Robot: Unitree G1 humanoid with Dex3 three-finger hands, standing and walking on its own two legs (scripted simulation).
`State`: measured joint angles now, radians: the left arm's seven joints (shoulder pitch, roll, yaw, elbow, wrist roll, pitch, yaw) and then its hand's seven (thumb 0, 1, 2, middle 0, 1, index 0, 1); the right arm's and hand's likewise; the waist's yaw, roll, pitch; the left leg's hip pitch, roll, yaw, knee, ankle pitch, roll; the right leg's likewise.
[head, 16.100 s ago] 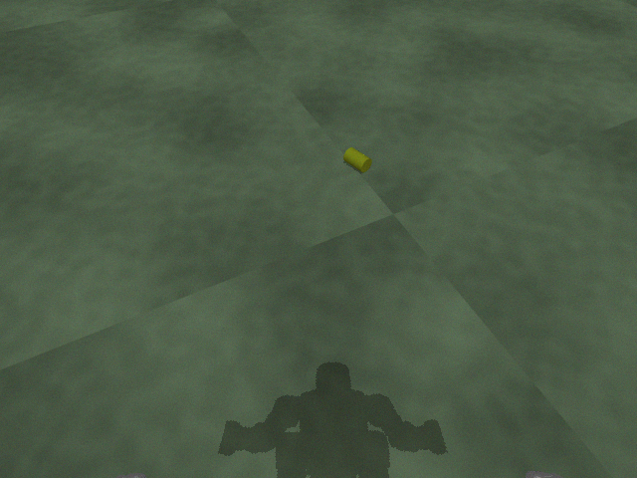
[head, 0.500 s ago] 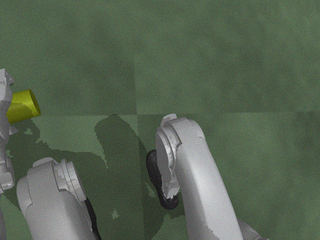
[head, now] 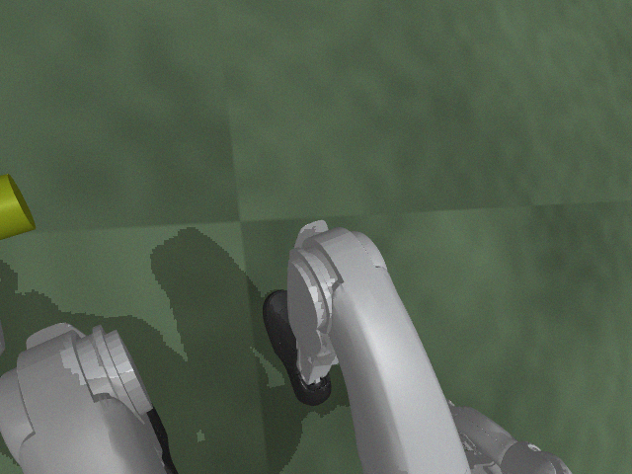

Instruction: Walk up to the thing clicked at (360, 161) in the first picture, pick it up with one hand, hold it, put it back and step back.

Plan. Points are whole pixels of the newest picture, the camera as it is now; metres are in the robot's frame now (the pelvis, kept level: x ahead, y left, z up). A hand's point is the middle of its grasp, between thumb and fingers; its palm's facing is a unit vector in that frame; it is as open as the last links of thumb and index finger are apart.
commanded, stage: close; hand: left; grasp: from above
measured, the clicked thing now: out of the picture +0.47 +0.25 -0.26
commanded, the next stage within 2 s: settle in 1.28 s
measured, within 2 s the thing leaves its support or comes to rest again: leaves its support in 1.76 s
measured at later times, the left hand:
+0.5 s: hand out of the picture +0.46 +0.26 -0.24, palm faces -0.43 -0.13 -0.89, open 10.9 cm
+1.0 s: hand out of the picture +0.46 +0.26 -0.24, palm faces -0.43 -0.13 -0.89, open 10.6 cm
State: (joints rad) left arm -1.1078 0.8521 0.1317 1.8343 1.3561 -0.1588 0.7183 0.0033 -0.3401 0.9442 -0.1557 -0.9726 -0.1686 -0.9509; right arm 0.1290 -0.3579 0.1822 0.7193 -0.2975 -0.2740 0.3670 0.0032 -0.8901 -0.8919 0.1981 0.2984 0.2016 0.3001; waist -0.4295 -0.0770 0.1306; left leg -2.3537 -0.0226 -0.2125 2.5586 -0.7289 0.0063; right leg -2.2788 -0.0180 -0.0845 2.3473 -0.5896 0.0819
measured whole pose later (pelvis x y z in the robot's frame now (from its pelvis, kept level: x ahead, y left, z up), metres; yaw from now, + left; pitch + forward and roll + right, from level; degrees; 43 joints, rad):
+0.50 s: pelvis +0.00 +0.00 +0.00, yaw +0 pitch +28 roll -14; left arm -1.08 0.89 0.11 1.80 1.35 -0.22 0.69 0.00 -0.08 0.83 -0.37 -0.92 -0.39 -0.88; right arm 0.13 -0.35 0.23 0.70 -0.29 -0.28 0.37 0.00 -0.90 -0.90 0.20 0.30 0.20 0.30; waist -0.42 -0.09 0.17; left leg -2.33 -0.02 -0.24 2.57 -0.74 -0.01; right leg -2.26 -0.01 -0.10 2.35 -0.59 0.08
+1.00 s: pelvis +0.00 +0.00 +0.01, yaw -1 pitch +28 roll -14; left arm -1.09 0.90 0.11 1.80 1.34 -0.20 0.68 0.00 0.00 0.62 -0.52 -0.72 -0.52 -0.67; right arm 0.15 -0.36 0.24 0.67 -0.29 -0.27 0.35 0.00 -0.90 -0.90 0.20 0.30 0.20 0.30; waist -0.43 -0.09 0.16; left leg -2.33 -0.02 -0.23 2.55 -0.73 0.01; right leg -2.25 -0.01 -0.10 2.32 -0.58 0.08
